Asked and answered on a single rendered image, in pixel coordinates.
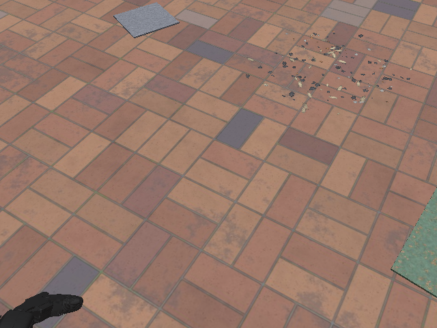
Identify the robot left hand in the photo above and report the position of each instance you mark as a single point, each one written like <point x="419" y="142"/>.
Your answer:
<point x="38" y="308"/>

